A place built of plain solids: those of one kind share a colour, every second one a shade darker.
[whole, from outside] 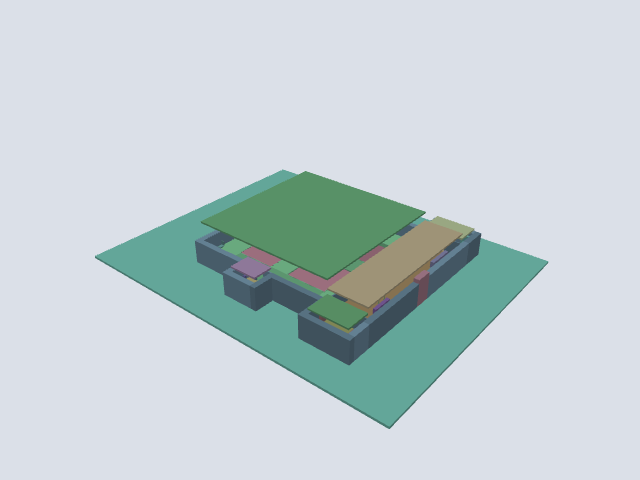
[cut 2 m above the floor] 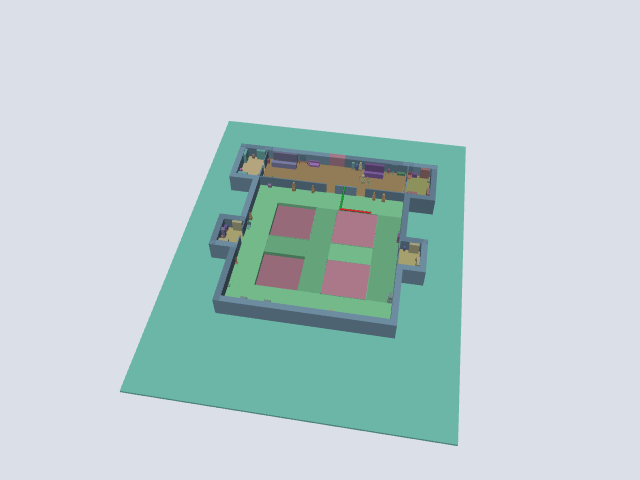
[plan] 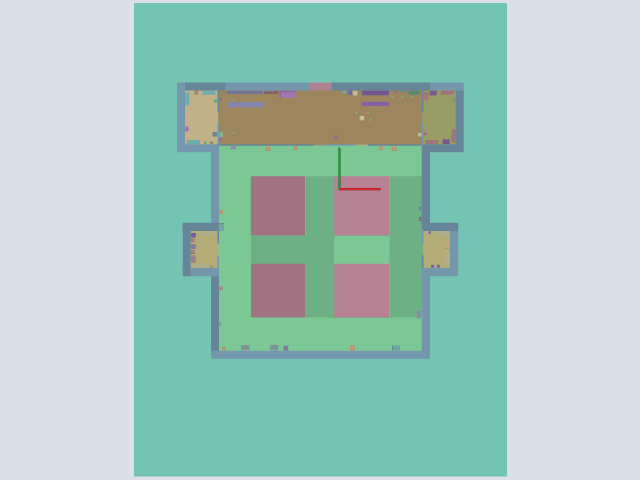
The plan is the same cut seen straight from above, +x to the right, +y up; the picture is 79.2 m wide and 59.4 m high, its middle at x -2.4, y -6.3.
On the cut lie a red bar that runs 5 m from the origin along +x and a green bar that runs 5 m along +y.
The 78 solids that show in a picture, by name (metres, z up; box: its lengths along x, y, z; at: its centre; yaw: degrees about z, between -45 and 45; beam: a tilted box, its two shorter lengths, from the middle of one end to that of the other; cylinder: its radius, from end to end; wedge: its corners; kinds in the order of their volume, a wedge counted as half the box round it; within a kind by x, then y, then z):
{
 "ground_under_all_1": {"box": [46.16, 58.58, 0.4], "at": [-2.35, -6.26, -1.63]},
 "wall_1": {"box": [1.0, 8.65, 4.09], "at": [-19.6, 8.88, 0.57]},
 "wall_2": {"box": [1.0, 6.6, 4.09], "at": [-18.9, -7.47, 0.57]},
 "wall_3": {"box": [5.2, 1.0, 4.09], "at": [-17.5, 5.05, 0.57]},
 "wall_4": {"box": [4.5, 1.0, 4.09], "at": [-17.15, -10.28, 0.57]},
 "wall_5": {"box": [4.5, 1.0, 4.09], "at": [-17.15, -4.67, 0.57]},
 "wall_6": {"box": [6.0, 1.0, 4.09], "at": [-17.1, 12.7, 0.57]},
 "wall_7": {"box": [1.0, 11.08, 4.09], "at": [-15.4, -15.46, 0.57]},
 "wall_8": {"box": [1.0, 10.58, 4.09], "at": [-15.4, 0.26, 0.57]},
 "wall_9": {"box": [0.2, 1.75, 4.09], "at": [-15.0, -5.85, 0.57]},
 "wall_10": {"box": [0.2, 2.93, 4.09], "at": [-15.0, 6.81, 0.57]},
 "wall_11": {"box": [0.2, 2.93, 4.09], "at": [-15.0, 10.94, 0.57]},
 "wall_12": {"box": [12.15, 1.0, 4.09], "at": [-9.83, 12.7, 0.57]},
 "wall_13": {"box": [11.9, 0.2, 4.09], "at": [-9.15, 5.45, 0.57]},
 "wall_14": {"box": [27.1, 1.0, 4.09], "at": [-2.35, -20.5, 0.57]},
 "wall_15": {"box": [3.73, 0.2, 4.09], "at": [0.16, 5.45, 0.57]},
 "wall_16": {"box": [12.15, 1.0, 4.09], "at": [5.13, 12.7, 0.57]},
 "wall_17": {"box": [6.88, 0.2, 4.09], "at": [6.96, 5.45, 0.57]},
 "wall_18": {"box": [0.2, 2.93, 4.09], "at": [10.3, 10.94, 0.57]},
 "wall_19": {"box": [1.0, 11.08, 4.09], "at": [10.7, -15.46, 0.57]},
 "wall_20": {"box": [1.0, 10.58, 4.09], "at": [10.7, 0.26, 0.57]},
 "wall_21": {"box": [6.0, 1.0, 4.09], "at": [12.4, 12.7, 0.57]},
 "wall_22": {"box": [4.5, 1.0, 4.09], "at": [12.45, -10.28, 0.57]},
 "wall_23": {"box": [4.5, 1.0, 4.09], "at": [12.45, -4.67, 0.57]},
 "wall_24": {"box": [5.2, 1.0, 4.09], "at": [12.8, 5.05, 0.57]},
 "wall_25": {"box": [1.0, 6.6, 4.09], "at": [14.2, -7.47, 0.57]},
 "wall_26": {"box": [1.0, 8.65, 4.09], "at": [14.9, 8.88, 0.57]},
 "floor_gang_1": {"box": [4.05, 17.5, 1.48], "at": [-12.97, -7.15, -0.74]},
 "floor_gang_2": {"box": [6.7, 3.55, 1.48], "at": [-7.6, -7.47, -0.74]},
 "floor_gang_3": {"box": [3.6, 17.5, 1.48], "at": [-2.45, -7.15, -0.74]},
 "floor_gang_4": {"box": [25.3, 4.2, 1.48], "at": [-2.35, -18.0, -0.74]},
 "floor_gang_5": {"box": [25.3, 3.85, 1.48], "at": [-2.35, 3.52, -0.74]},
 "floor_gang_6": {"box": [6.85, 3.55, 1.48], "at": [2.77, -7.47, -0.74]},
 "floor_gang_7": {"box": [4.1, 17.5, 1.48], "at": [8.25, -7.15, -0.74]},
 "floor_foyer_1": {"box": [25.3, 6.85, 1.48], "at": [-2.35, 8.88, -0.74]},
 "step_tier_1": {"box": [6.7, 6.65, 0.75], "at": [-7.6, -12.57, -1.1]},
 "step_tier_2": {"box": [6.7, 7.3, 0.82], "at": [-7.6, -2.05, -1.07]},
 "step_tier_3": {"box": [6.85, 6.65, 1.48], "at": [2.77, -12.57, -0.74]},
 "step_tier_4": {"box": [6.85, 7.3, 1.38], "at": [2.77, -2.05, -0.79]},
 "ceil_hall_1": {"box": [25.3, 25.55, 0.3], "at": [-2.35, -7.33, 5.9]},
 "ceil_foyer_1": {"box": [25.3, 6.85, 0.3], "at": [-2.35, 8.88, 4.35]},
 "floor_side_1": {"box": [3.5, 4.8, 1.48], "at": [-16.75, -7.47, -0.74]},
 "floor_side_2": {"box": [3.5, 4.8, 1.48], "at": [12.05, -7.47, -0.74]},
 "floor_cloaks_1": {"box": [4.2, 6.85, 1.48], "at": [12.4, 8.88, -0.74]},
 "floor_store_1": {"box": [4.2, 6.85, 1.48], "at": [-17.1, 8.88, -0.74]},
 "door_leaf_1": {"box": [2.8, 0.97, 4.75], "at": [-2.35, 12.71, 0.9]},
 "ceil_cloaks_1": {"box": [4.2, 6.85, 0.3], "at": [12.4, 8.88, 3.4]},
 "ceil_store_1": {"box": [4.2, 6.85, 0.3], "at": [-17.1, 8.88, 3.4]},
 "bar_foyer_1": {"box": [4.45, 0.65, 1.1], "at": [-11.68, 10.45, 0.55]},
 "bar_foyer_2": {"box": [4.45, 0.4, 2.1], "at": [-11.68, 11.97, 1.05]},
 "shelves_side_1": {"box": [1.6, 0.5, 2.0], "at": [-17.35, -9.49, 1.0]},
 "shelves_side_2": {"box": [1.6, 0.5, 2.0], "at": [-16.15, -5.46, 1.0]},
 "shelves_side_3": {"box": [1.6, 0.5, 2.0], "at": [12.65, -5.46, 1.0]},
 "shelves_side_4": {"box": [0.5, 1.6, 2.0], "at": [13.42, -8.72, 1.0]},
 "cloakroom_foyer_1": {"box": [3.4, 0.55, 1.0], "at": [4.45, 10.54, 0.5]},
 "cloakroom_foyer_2": {"box": [3.4, 0.55, 1.75], "at": [4.45, 11.89, 0.87]},
 "ceil_side_1": {"box": [3.5, 4.8, 0.3], "at": [12.05, -7.47, 3.4]},
 "shelves_cloaks_1": {"box": [1.6, 0.5, 2.0], "at": [11.45, 5.83, 1.0]},
 "shelves_cloaks_2": {"box": [1.6, 0.5, 2.0], "at": [13.35, 11.92, 1.0]},
 "shelves_cloaks_3": {"box": [0.5, 1.6, 2.0], "at": [14.12, 6.6, 1.0]},
 "shelves_store_1": {"box": [0.5, 1.6, 2.0], "at": [-18.82, 11.15, 1.0]},
 "shelves_store_2": {"box": [1.6, 0.5, 2.0], "at": [-18.05, 5.83, 1.0]},
 "shelves_store_3": {"box": [1.6, 0.5, 2.0], "at": [-16.15, 11.92, 1.0]},
 "cart_1": {"box": [0.98, 0.58, 0.58], "at": [-8.07, -19.61, 1.21]},
 "cart_2": {"box": [0.58, 0.98, 0.58], "at": [9.81, -15.48, 1.21]},
 "fridge_side_1": {"box": [0.6, 0.6, 1.8], "at": [-18.07, -7.12, 0.9]},
 "sofa_foyer_1": {"box": [1.97, 0.86, 0.33], "at": [-6.43, 11.74, 0.27]},
 "poster_case_foyer_1": {"box": [1.1, 0.14, 1.6], "at": [-8.6, 12.1, 1.3]},
 "poster_case_foyer_2": {"box": [1.1, 0.14, 1.6], "at": [7.9, 12.1, 1.3]},
 "hamper_cloaks_1": {"box": [0.9, 0.6, 0.72], "at": [13.2, 5.88, 0.36]},
 "bench_foyer_1": {"box": [1.4, 0.5, 0.46], "at": [9.25, 11.92, 0.22]},
 "kerb_1": {"box": [6.81, 0.1, 0.06], "at": [-7.59, -5.75, 0.02]},
 "kerb_2": {"box": [6.81, 0.09, 0.045], "at": [-7.59, 1.65, 0.02]},
 "kerb_3": {"box": [0.06, 7.3, 0.07], "at": [-4.22, -2.05, 0.03]},
 "kerb_4": {"box": [7.01, 0.08, 0.045], "at": [2.77, -9.21, 0.02]},
 "kerb_5": {"box": [6.96, 0.09, 0.06], "at": [2.77, -5.75, 0.02]},
 "kerb_6": {"box": [6.96, 0.1, 0.07], "at": [2.77, 1.65, 0.03]},
 "trolley_cloaks_1": {"box": [0.6, 1.0, 0.06], "at": [10.73, 11.45, 0.2]}
}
